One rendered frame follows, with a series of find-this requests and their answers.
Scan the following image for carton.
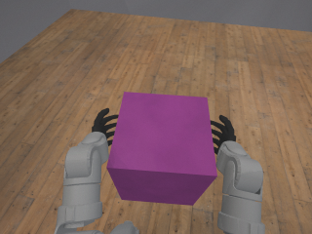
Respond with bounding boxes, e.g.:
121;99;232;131
106;92;217;206

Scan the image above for left robot thigh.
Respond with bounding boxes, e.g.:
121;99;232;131
109;223;139;234

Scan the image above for robot left forearm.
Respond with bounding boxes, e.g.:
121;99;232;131
54;132;109;234

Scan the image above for robot right forearm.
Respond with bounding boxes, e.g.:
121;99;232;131
215;140;265;234

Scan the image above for robot right hand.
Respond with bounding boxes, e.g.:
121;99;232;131
210;115;236;155

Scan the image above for robot left hand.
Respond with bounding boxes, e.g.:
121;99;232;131
92;108;119;146

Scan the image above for robot left shin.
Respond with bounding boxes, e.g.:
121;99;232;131
124;220;134;225

